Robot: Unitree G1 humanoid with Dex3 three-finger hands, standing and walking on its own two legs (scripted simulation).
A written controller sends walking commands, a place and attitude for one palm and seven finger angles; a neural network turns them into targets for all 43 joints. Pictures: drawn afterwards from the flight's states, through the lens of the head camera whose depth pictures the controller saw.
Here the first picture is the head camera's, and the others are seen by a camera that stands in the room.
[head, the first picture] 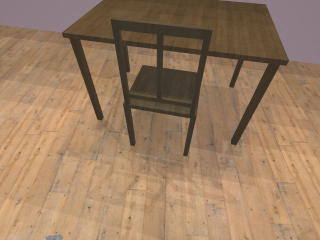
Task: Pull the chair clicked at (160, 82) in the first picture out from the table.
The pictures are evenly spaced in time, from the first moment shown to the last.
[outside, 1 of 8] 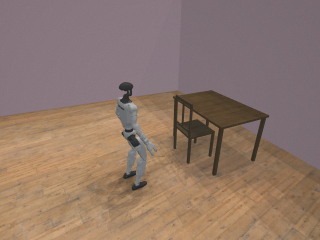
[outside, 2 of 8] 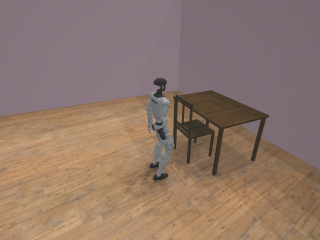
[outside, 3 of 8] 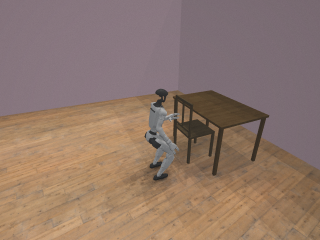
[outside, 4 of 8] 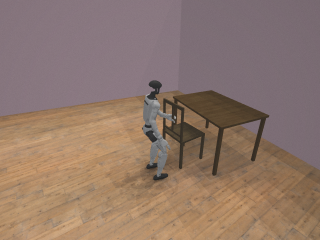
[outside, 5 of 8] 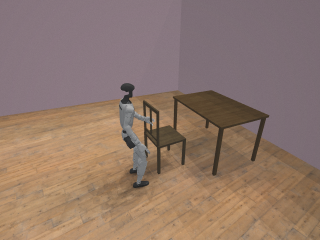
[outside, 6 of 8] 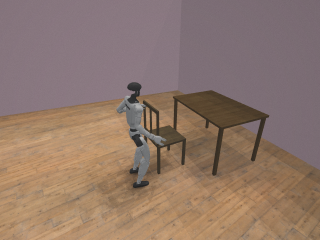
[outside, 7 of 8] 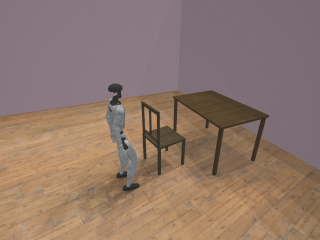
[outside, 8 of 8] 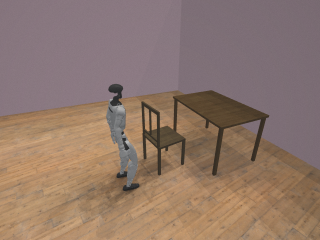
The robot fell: no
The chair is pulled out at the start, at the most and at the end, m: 0.00 0.51 0.51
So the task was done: yes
